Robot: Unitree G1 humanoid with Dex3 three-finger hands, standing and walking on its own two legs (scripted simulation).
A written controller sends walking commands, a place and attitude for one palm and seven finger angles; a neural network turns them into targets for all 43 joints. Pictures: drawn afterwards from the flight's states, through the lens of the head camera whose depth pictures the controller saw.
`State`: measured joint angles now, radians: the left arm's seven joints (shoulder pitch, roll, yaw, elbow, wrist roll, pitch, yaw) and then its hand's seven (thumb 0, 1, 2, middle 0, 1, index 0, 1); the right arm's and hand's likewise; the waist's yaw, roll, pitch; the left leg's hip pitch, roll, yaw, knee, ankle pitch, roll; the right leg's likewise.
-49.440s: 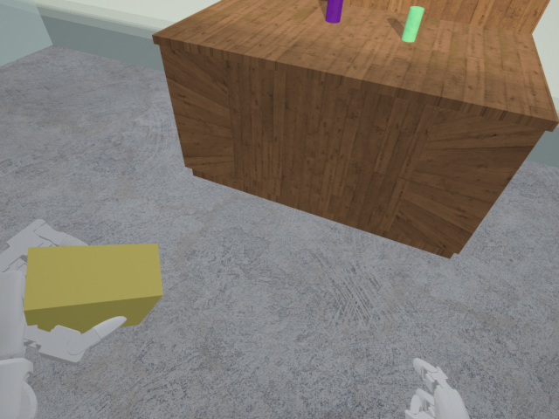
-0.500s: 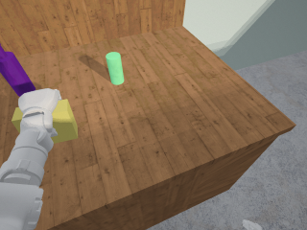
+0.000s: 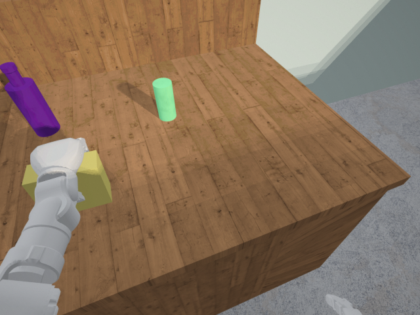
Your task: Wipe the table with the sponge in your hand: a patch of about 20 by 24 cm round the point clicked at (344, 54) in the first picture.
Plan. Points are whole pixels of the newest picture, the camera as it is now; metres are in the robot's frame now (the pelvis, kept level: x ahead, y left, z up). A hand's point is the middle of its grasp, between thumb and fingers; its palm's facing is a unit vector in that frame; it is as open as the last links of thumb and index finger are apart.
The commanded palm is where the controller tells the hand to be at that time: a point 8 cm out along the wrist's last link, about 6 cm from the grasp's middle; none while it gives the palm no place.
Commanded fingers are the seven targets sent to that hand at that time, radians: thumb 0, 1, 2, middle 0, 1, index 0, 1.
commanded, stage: wipe back along the first lane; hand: left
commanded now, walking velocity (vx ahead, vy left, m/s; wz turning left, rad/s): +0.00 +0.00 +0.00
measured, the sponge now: (75, 190) +0.35 +0.33 +0.02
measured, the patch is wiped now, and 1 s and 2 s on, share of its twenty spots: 1.00 1.00 1.00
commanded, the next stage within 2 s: lift the sponge slowly off the table in 1.24 s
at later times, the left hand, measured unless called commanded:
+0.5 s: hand (73, 188) +0.32 +0.30 +0.07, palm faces -0.02 -0.04 -1.00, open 10.0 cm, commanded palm +0.29 +0.28 +0.10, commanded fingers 0.00 0.10 1.30 -1.20 -1.60 -1.20 -1.60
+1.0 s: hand (75, 215) +0.27 +0.27 +0.07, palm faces +0.03 -0.05 -1.00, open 10.0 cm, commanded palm +0.23 +0.25 +0.10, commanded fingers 0.00 0.10 1.30 -1.20 -1.60 -1.20 -1.60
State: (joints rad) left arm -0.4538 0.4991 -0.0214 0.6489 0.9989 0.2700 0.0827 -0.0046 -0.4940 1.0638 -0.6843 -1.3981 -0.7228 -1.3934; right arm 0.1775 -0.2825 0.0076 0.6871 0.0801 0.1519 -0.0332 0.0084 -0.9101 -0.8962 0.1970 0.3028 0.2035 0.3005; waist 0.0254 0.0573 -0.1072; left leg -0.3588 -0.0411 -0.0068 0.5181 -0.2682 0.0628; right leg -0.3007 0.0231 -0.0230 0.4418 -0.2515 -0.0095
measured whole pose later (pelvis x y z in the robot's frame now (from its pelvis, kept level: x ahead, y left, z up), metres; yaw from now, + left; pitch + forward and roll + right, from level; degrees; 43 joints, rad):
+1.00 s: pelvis +0.00 -0.01 +0.00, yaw +0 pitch +1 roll -1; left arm 0.00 0.42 -0.12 0.07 0.98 0.43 0.09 0.01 -0.48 1.06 -0.67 -1.41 -0.71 -1.41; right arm 0.04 -0.27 0.03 0.64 0.07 0.11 -0.02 0.01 -0.91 -0.90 0.20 0.30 0.20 0.30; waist 0.09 0.09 -0.09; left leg -0.24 -0.04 0.00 0.50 -0.28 0.05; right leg -0.21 0.03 -0.01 0.46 -0.27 -0.02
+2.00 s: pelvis -0.02 -0.02 +0.00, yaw +0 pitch -3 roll -1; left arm 0.07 0.44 -0.10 -0.03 0.92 0.40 0.02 0.00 -0.51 1.06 -0.72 -1.36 -0.76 -1.35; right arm 0.03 -0.26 0.04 0.69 0.05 0.05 -0.06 0.01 -0.91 -0.90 0.20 0.30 0.20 0.30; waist 0.12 0.09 -0.03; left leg -0.17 -0.02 0.00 0.45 -0.24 0.03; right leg -0.13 0.04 -0.02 0.42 -0.24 -0.04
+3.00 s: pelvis -0.03 -0.04 +0.01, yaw +0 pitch -4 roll +0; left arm -0.13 0.51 -0.13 -0.05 0.90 0.47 -0.11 0.00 -0.51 1.06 -0.73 -1.35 -0.76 -1.34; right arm 0.00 -0.27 0.07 0.68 0.07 0.03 -0.07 0.01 -0.91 -0.90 0.20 0.30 0.20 0.30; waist 0.13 0.11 -0.03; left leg -0.14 -0.02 -0.03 0.41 -0.19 0.01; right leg -0.12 0.05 -0.03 0.41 -0.21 -0.06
